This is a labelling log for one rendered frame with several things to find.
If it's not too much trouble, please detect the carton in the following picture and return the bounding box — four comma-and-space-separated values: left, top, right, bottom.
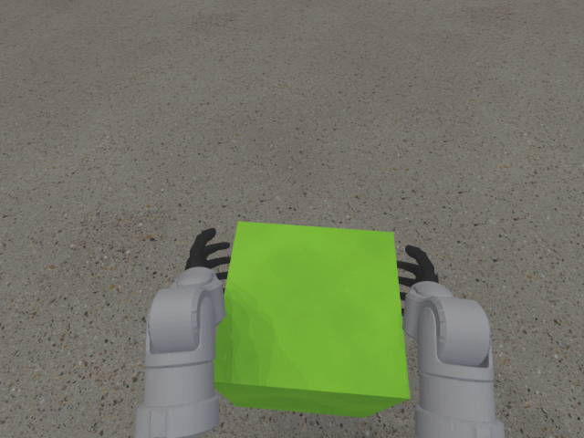
213, 221, 411, 418

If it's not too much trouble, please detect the robot right forearm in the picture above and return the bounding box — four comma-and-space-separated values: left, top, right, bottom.
402, 281, 505, 438

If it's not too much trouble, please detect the left robot hand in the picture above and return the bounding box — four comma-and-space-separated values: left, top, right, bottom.
184, 228, 231, 291

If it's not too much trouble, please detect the robot left forearm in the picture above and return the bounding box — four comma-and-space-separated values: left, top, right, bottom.
134, 266, 226, 438

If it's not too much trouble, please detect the right robot hand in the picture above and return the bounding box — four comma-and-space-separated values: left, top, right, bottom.
397, 245, 439, 315

